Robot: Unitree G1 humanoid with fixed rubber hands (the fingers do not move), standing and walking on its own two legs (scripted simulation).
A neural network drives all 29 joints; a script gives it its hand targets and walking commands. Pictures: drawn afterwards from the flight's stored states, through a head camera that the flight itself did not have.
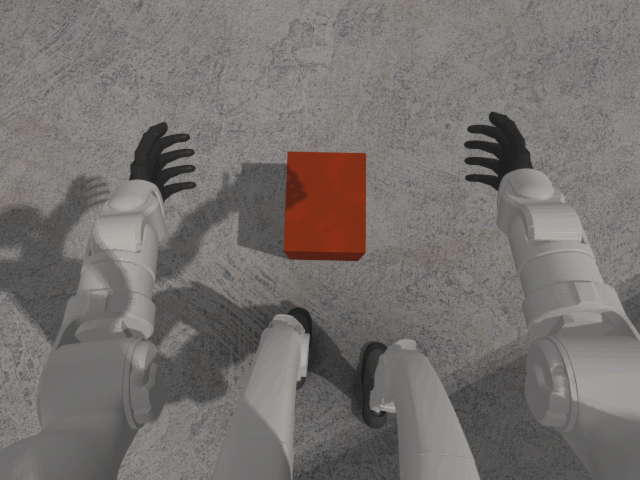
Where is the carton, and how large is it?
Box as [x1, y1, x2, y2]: [284, 152, 365, 260]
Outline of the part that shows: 288,152 284,251 290,259 357,260 365,252 365,153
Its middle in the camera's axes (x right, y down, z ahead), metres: +0.01 -0.07 +0.98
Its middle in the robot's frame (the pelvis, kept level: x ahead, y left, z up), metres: +0.52 +0.06 -0.59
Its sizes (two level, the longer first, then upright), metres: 0.235 0.184 0.183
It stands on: the floor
